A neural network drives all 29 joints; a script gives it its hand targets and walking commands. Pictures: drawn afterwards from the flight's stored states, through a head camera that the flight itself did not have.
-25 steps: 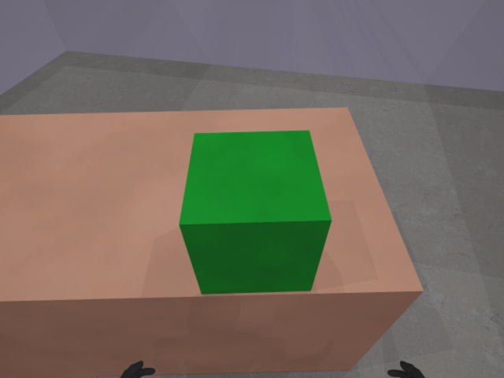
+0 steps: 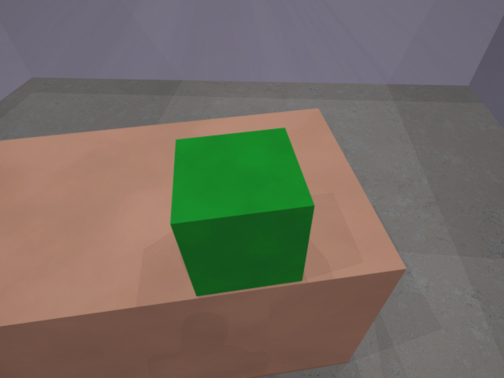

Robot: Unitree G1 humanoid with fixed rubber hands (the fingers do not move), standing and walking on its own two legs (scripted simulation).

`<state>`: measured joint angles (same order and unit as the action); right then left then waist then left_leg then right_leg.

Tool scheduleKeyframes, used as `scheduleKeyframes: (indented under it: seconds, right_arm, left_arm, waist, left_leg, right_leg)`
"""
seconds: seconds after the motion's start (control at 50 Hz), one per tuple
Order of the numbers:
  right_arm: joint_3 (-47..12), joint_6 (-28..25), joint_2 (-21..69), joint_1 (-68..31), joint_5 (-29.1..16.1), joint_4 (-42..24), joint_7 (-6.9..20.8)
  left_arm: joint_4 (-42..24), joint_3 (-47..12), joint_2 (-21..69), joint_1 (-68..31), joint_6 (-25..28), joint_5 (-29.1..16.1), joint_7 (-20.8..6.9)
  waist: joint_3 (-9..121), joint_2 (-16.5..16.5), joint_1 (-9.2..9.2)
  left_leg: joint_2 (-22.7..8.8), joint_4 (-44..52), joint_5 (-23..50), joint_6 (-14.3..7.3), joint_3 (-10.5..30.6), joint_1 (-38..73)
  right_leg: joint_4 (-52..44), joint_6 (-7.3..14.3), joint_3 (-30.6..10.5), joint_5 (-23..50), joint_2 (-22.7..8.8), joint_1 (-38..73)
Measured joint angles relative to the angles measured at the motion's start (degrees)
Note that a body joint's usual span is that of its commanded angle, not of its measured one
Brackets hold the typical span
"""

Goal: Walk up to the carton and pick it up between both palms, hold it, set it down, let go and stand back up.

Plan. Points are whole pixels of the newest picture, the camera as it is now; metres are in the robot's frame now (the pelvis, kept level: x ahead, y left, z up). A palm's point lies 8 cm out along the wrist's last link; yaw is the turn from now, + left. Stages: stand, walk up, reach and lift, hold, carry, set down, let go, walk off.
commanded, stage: stand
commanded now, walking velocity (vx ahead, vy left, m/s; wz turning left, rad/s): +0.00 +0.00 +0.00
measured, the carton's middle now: (240, 212) +0.44 +0.04 +0.01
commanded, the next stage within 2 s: none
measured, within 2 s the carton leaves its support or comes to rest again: neither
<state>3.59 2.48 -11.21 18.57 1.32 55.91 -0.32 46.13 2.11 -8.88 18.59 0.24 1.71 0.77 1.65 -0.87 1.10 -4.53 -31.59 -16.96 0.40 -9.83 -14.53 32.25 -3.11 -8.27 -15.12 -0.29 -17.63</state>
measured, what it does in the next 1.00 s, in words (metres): stands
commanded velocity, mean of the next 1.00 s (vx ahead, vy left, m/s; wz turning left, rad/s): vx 0.00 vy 0.00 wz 0.00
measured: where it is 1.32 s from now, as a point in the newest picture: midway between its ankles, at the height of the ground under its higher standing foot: outside the picture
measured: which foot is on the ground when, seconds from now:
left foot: down 0.00-1.00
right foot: down 0.00-1.00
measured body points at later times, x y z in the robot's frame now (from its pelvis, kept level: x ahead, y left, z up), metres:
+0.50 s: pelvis -0.01 +0.00 +0.00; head -0.01 -0.02 +0.45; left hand +0.02 +0.22 -0.14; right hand -0.02 -0.25 -0.16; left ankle +0.00 +0.12 -0.73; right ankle +0.03 -0.15 -0.73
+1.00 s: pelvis +0.00 +0.00 +0.00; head +0.00 -0.02 +0.45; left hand +0.03 +0.22 -0.14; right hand -0.02 -0.23 -0.16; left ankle +0.00 +0.12 -0.73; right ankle +0.03 -0.15 -0.73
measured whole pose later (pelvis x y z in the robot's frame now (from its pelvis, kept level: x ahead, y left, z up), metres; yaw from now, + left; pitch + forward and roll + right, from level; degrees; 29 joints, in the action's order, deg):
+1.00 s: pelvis +0.00 +0.00 +0.00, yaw -1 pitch -1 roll +1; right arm 3.4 1.5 -9.4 17.6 0.9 63.6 -1.4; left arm 59.4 1.8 -7.3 17.8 0.3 1.2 2.3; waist -0.2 -1.1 1.5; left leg -4.7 -27.8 -15.6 0.9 -11.0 -10.9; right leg 29.3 -2.9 -9.2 -13.8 0.1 -14.9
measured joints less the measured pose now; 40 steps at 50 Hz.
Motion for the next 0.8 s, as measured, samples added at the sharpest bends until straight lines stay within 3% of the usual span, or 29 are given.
scheduleKeyframes:
  seconds: [0.8]
  right_arm:
    - [-0.1, -0.9, 1.8, -0.1, -0.3, 7.3, -0.9]
  left_arm:
    - [11.5, 0.0, 1.3, -0.2, 0.1, -0.6, 1.2]
  waist:
    - [-1.0, 0.2, 0.28]
  left_leg:
    - [0.0, 3.9, 1.8, 0.3, -1.3, 2.8]
  right_leg:
    - [-3.0, 0.1, -1.1, 1.7, 0.2, 1.9]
